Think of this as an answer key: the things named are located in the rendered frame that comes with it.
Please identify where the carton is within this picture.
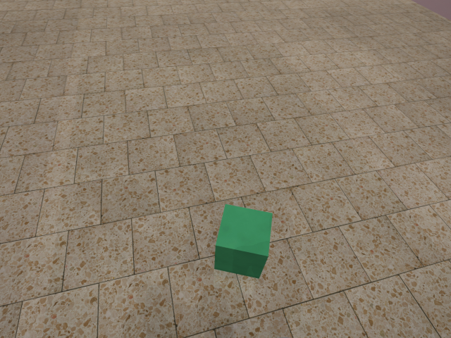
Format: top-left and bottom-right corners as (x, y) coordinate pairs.
(214, 204), (273, 279)

